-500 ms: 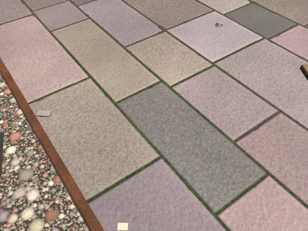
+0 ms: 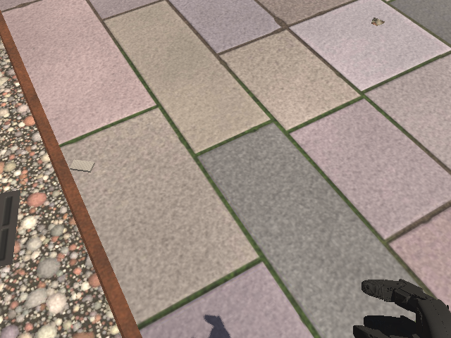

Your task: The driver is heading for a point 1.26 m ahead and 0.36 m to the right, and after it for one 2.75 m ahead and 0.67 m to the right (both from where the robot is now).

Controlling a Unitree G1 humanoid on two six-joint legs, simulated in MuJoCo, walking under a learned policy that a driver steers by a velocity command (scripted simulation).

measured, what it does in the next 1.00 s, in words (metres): climbs, turning right: left foot, then right foot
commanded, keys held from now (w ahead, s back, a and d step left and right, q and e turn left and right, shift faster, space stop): w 0.12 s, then w+e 0.78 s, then w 0.10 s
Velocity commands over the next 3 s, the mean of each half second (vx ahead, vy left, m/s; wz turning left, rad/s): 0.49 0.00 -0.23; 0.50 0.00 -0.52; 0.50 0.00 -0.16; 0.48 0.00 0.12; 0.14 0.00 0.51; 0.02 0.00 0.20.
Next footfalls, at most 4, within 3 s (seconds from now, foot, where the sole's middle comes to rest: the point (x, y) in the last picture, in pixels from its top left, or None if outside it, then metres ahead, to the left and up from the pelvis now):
0.02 left None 0.22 0.11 -0.75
0.58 right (319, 314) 0.52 -0.16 -0.75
1.08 left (292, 210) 0.85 -0.08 -0.75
1.60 right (394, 185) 0.98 -0.42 -0.75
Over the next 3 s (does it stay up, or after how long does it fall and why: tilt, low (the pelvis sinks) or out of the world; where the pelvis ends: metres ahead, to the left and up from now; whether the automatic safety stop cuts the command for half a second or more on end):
stays up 1.22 -0.40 0.02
